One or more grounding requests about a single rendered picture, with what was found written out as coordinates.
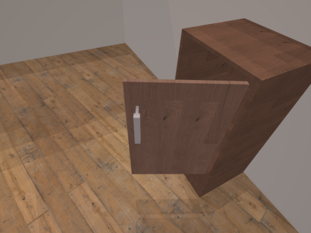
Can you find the cupboard door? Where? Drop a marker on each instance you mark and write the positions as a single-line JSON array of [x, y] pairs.
[[182, 122]]

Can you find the handle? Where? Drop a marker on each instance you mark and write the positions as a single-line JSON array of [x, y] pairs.
[[136, 119]]

